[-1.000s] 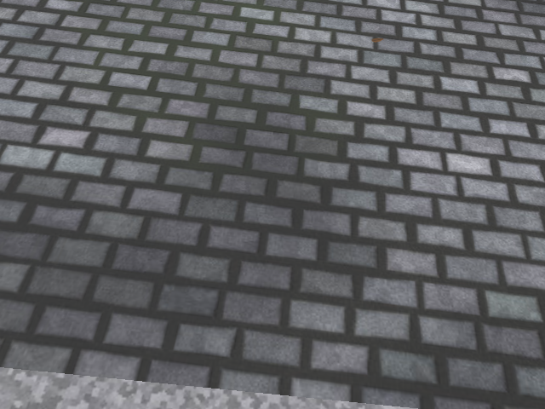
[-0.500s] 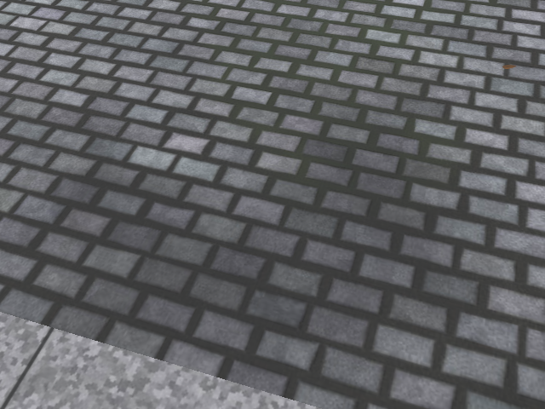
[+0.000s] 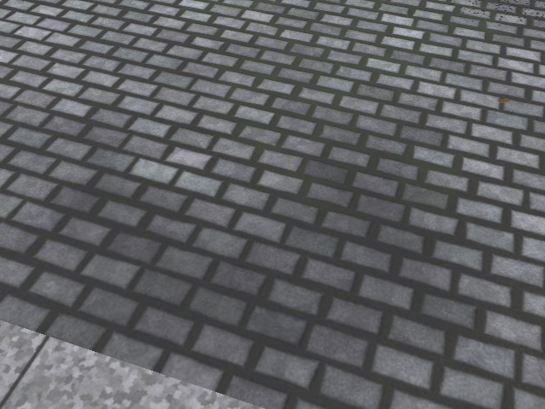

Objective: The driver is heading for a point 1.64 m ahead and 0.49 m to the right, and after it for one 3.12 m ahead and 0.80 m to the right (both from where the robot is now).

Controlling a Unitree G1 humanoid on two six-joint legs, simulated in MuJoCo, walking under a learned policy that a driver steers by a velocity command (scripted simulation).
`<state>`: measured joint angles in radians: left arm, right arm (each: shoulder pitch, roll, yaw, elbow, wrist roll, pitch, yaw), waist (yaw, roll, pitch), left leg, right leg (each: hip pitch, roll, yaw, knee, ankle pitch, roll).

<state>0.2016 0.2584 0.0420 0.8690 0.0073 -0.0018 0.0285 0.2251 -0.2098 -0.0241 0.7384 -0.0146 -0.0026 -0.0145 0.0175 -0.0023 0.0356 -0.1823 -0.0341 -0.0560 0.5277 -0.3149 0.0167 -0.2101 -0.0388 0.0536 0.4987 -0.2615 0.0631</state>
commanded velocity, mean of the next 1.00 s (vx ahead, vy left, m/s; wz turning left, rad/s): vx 0.03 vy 0.00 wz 0.01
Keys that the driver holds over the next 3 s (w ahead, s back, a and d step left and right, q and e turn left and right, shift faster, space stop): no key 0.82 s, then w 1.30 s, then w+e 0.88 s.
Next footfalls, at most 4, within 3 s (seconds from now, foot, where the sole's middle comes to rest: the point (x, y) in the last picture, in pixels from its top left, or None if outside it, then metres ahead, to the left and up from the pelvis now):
1.52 left None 0.42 0.09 -0.77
2.06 right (340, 328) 0.74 -0.14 -0.77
2.58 left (265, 240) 1.03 0.07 -0.77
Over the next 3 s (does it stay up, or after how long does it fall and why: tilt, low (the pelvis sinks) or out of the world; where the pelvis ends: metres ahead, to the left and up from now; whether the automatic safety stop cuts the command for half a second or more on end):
stays up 1.05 -0.07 0.00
